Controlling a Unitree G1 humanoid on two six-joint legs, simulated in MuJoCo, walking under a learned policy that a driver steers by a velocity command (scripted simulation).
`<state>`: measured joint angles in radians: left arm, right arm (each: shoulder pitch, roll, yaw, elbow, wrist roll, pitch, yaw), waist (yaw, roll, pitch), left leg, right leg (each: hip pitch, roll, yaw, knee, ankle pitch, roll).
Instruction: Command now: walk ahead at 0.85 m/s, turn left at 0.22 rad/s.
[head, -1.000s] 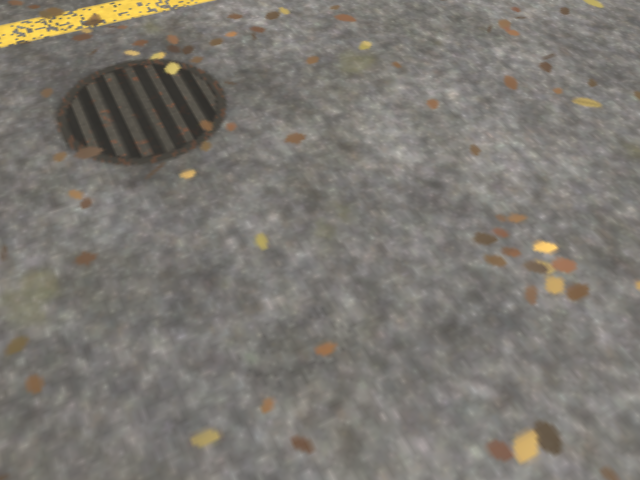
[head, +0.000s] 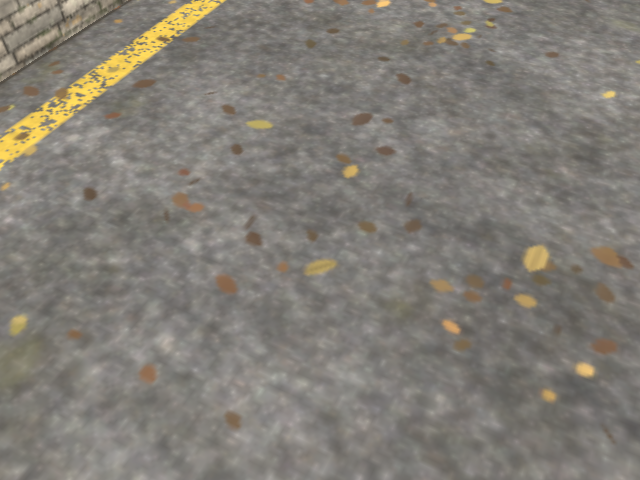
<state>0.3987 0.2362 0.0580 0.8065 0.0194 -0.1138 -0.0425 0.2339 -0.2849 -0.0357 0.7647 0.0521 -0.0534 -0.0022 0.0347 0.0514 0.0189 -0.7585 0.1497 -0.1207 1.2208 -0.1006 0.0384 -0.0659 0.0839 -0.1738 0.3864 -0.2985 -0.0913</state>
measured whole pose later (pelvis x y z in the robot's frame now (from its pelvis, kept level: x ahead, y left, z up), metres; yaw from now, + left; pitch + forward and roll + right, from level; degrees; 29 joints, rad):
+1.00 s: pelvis +0.34 -0.02 +0.00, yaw -37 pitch +2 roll +2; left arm 0.17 0.28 0.06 0.59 0.02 0.02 0.04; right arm 0.05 -0.31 -0.08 0.80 0.00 0.01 -0.01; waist 0.00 0.04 0.03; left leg -0.51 0.02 -0.05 0.86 -0.29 -0.07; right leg -0.32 0.09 0.12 0.49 -0.20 -0.07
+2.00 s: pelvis +0.44 -0.02 +0.00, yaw -16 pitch +4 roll +1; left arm 0.35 0.28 0.07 0.70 -0.05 -0.04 -0.01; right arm 0.28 -0.24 -0.06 0.72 0.00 -0.10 0.01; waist 0.00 -0.04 -0.05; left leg -0.14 0.00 0.06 0.42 -0.35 0.00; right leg -0.59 -0.03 0.06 1.13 -0.33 -0.04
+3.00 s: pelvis +1.13 -0.46 +0.00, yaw -17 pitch -1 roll +1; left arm 0.09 0.23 -0.03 0.58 0.01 -0.15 0.00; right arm 0.48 -0.25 -0.04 0.77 0.01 -0.07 0.03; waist -0.06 0.00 0.04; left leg -0.22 -0.22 -0.08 0.47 -0.22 0.18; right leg -0.61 -0.05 0.20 1.21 -0.29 -0.01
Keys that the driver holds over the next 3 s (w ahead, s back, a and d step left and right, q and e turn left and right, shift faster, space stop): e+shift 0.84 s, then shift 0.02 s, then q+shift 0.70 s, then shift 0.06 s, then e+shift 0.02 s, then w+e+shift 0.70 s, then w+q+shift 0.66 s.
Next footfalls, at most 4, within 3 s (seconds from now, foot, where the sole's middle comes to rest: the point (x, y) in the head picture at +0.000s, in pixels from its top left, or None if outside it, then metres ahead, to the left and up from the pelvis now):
0.20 left None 0.44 0.13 -0.77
0.66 right None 0.35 -0.12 -0.77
1.14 left None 0.46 0.08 -0.77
1.48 right None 0.38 -0.15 -0.77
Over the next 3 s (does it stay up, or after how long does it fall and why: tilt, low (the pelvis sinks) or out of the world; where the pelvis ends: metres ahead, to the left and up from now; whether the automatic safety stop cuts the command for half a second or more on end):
stays up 1.13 -0.46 0.00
